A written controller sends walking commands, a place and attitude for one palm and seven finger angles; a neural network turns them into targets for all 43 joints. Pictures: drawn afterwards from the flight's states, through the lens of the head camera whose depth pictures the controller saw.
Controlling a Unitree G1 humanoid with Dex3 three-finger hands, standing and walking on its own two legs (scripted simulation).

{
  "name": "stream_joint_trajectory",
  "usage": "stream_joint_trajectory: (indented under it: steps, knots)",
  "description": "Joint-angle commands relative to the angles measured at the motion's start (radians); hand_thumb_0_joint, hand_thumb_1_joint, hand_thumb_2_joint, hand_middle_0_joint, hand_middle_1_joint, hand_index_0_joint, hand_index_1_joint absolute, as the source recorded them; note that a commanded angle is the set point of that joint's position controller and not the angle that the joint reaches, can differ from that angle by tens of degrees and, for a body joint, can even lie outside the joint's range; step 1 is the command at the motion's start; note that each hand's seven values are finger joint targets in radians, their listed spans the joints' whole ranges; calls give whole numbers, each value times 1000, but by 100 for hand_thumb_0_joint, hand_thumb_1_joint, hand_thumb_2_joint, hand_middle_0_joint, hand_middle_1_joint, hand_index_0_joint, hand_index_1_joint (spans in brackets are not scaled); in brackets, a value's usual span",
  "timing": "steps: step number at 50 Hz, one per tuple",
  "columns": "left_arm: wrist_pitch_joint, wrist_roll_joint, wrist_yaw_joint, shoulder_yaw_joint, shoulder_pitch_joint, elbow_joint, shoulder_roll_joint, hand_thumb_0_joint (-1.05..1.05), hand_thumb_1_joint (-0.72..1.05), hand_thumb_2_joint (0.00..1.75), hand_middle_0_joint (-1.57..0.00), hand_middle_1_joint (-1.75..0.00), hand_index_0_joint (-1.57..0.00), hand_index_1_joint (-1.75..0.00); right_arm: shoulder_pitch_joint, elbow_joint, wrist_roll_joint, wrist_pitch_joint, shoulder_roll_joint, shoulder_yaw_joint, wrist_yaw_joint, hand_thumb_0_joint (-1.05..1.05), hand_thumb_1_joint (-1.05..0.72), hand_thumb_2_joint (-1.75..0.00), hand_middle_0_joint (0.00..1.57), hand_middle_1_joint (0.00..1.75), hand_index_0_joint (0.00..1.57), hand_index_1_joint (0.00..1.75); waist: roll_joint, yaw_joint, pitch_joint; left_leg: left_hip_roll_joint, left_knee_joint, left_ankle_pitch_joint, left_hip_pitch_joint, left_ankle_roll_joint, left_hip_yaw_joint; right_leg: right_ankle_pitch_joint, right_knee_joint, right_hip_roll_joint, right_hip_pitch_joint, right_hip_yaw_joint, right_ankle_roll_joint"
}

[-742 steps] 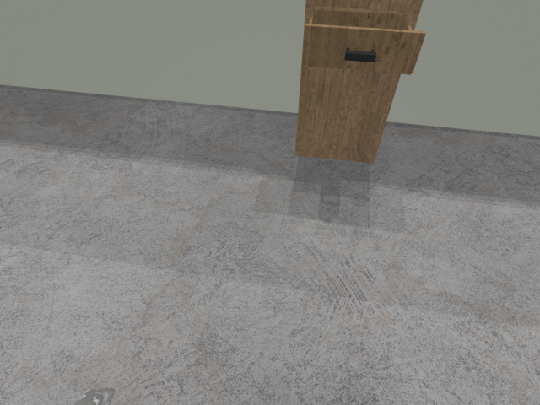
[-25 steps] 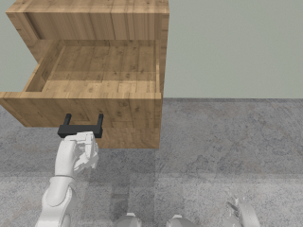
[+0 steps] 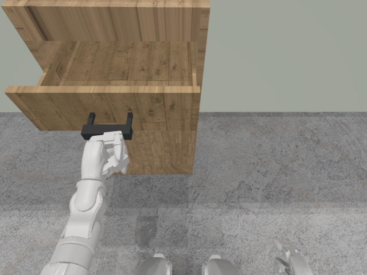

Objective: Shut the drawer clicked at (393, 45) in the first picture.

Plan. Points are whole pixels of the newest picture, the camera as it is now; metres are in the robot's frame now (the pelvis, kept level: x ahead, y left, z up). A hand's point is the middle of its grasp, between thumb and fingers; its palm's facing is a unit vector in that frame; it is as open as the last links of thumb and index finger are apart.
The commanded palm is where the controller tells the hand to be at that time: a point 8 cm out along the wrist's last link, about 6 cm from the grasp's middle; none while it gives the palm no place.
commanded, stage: push the drawer shut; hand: left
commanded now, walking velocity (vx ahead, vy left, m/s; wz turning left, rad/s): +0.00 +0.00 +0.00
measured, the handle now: (109, 124) +0.43 +0.18 +0.05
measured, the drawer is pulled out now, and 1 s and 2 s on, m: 0.18 0.05 0.00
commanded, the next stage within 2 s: pull the fist back off the drawer in 1.70 s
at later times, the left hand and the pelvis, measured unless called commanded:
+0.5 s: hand (126, 132) +0.42 +0.14 +0.04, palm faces +0.03 -1.00 -0.04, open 3.2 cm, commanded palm +0.40 +0.20 +0.05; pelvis -0.01 +0.01 +0.00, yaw -1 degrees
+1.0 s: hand (133, 110) +0.48 +0.14 +0.05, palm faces +0.08 -1.00 -0.05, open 3.4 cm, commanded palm +0.46 +0.19 +0.05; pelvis +0.00 +0.00 -0.01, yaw -1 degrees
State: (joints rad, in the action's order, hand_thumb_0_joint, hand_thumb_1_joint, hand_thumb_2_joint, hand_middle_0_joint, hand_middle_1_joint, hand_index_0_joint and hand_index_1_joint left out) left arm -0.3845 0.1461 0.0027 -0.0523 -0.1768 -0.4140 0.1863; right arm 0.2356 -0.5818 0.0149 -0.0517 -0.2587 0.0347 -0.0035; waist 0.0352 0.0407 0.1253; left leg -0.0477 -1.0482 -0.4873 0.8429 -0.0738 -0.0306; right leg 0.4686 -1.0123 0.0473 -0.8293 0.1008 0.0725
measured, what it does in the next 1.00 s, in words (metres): stands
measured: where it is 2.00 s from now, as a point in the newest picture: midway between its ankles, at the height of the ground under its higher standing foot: outside the picture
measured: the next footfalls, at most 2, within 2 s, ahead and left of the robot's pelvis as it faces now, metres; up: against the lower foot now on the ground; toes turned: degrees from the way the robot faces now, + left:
none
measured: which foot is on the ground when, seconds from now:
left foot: down 0.00-1.00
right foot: down 0.00-1.00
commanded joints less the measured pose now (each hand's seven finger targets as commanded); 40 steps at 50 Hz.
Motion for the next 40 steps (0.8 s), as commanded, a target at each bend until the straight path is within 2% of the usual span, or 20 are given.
stream_joint_trajectory:
  steps: [1,3,4,5,7,11,12,15,16,18,19,22,24,27,30,34,35,37,39,40]
  knots:
    - [-80,0,26,-65,-375,186,120,0,90,90,-140,-160,-140,-160,15,111,5,-25,-137,-60,9,0,-90,-90,20,30,20,30,6,32,343,45,148,270,-198,51,102,-247,128,-36,176,-103,-45]
    - [-84,-4,32,-73,-409,178,129,0,90,90,-140,-160,-140,-160,27,108,2,-22,-143,-64,6,0,-90,-90,20,30,20,30,9,33,368,51,146,295,-225,55,114,-248,115,-31,156,-95,-43]
    - [-82,-6,30,-51,-420,153,103,0,90,90,-140,-160,-140,-160,32,103,2,-18,-140,-63,4,0,-90,-90,20,30,20,30,4,44,365,51,146,301,-238,56,116,-251,121,-29,146,-94,-45]
    - [-83,-2,35,-85,-422,136,131,0,90,90,-140,-160,-140,-160,37,99,2,-14,-144,-67,5,0,-90,-90,20,30,20,30,-19,38,370,52,146,292,-228,55,113,-248,124,-29,154,-94,-46]
    - [-86,-3,37,-91,-452,115,135,0,90,90,-140,-160,-140,-160,40,99,1,-9,-143,-64,3,0,-90,-90,20,30,20,30,-1,35,366,49,152,282,-219,57,113,-240,126,-28,159,-97,-44]
    - [-90,-6,40,-122,-502,43,161,0,90,90,-140,-160,-140,-160,56,88,0,2,-144,-63,2,0,-90,-90,20,30,20,30,-19,42,354,48,150,278,-199,55,107,-244,130,-24,161,-101,-45]
    - [-95,-5,37,-108,-546,41,153,0,90,90,-140,-160,-140,-160,57,87,0,3,-144,-61,2,0,-90,-90,20,30,20,30,-11,52,349,46,150,272,-191,54,105,-244,130,-26,161,-103,-45]
    - [-106,-7,34,-163,-574,-5,207,0,90,90,-140,-160,-140,-160,72,78,-1,7,-148,-64,3,0,-90,-90,20,30,20,30,-10,42,370,47,148,276,-187,56,105,-247,125,-23,167,-105,-43]
    - [-107,-5,28,-133,-594,-13,172,0,90,90,-140,-160,-140,-160,70,81,-2,8,-144,-62,2,0,-90,-90,20,30,20,30,8,53,375,44,145,269,-191,53,100,-243,128,-23,160,-109,-45]
    - [-110,-2,24,-172,-628,-52,218,0,90,90,-140,-160,-140,-160,84,74,-3,8,-150,-61,4,0,-90,-90,20,30,20,30,-2,50,363,44,146,259,-164,52,100,-238,127,-21,166,-111,-44]
    - [-111,-6,19,-164,-647,-76,214,0,90,90,-140,-160,-140,-160,87,70,-2,12,-149,-60,4,0,-90,-90,20,30,20,30,-1,60,356,46,147,259,-168,53,102,-238,127,-21,156,-110,-44]
    - [-118,-4,15,-158,-711,-105,203,0,90,90,-140,-160,-140,-160,100,64,-3,14,-149,-61,1,0,-90,-90,20,30,20,30,26,68,374,47,145,263,-187,55,104,-232,125,-20,136,-108,-43]
    - [-122,-8,14,-178,-746,-126,225,0,90,90,-140,-160,-140,-160,116,56,-6,14,-155,-65,0,0,-90,-90,20,30,20,30,41,70,399,50,141,298,-215,60,114,-245,112,-17,117,-99,-41]
    - [-126,-10,12,-181,-790,-183,226,0,90,90,-140,-160,-140,-160,131,47,-7,19,-158,-66,-2,0,-90,-90,20,30,20,30,7,82,396,52,137,284,-199,58,116,-236,116,-16,108,-99,-44]
    - [-140,-20,11,-178,-858,-207,231,0,90,90,-140,-160,-140,-160,150,36,-11,21,-159,-68,-5,0,-90,-90,20,30,20,30,42,91,420,54,129,307,-222,59,120,-245,105,-14,84,-99,-43]
    - [-154,-28,18,-185,-892,-236,237,0,90,90,-140,-160,-140,-160,173,29,-16,27,-164,-73,-13,0,-90,-90,20,30,20,30,48,95,455,58,125,349,-256,65,129,-262,99,-11,68,-93,-42]
    - [-155,-29,21,-198,-894,-246,244,0,90,90,-140,-160,-140,-160,180,25,-18,29,-164,-74,-15,0,-90,-90,20,30,20,30,41,92,466,58,121,353,-253,63,126,-267,97,-10,73,-94,-43]
    - [-155,-34,22,-214,-925,-290,270,0,90,90,-140,-160,-140,-160,189,18,-19,36,-166,-72,-15,0,-90,-90,20,30,20,30,3,107,434,55,117,319,-204,52,115,-263,109,-10,90,-102,-46]
    - [-161,-43,24,-221,-951,-325,277,0,90,90,-140,-160,-140,-160,197,16,-21,38,-165,-70,-16,0,-90,-90,20,30,20,30,-7,111,423,49,114,298,-171,44,108,-260,112,-10,100,-110,-48]
    - [-169,-50,25,-237,-974,-324,307,0,90,90,-140,-160,-140,-160,200,14,-21,41,-166,-70,-15,0,-90,-90,20,30,20,30,10,107,427,49,114,299,-165,45,105,-265,109,-12,106,-113,-47]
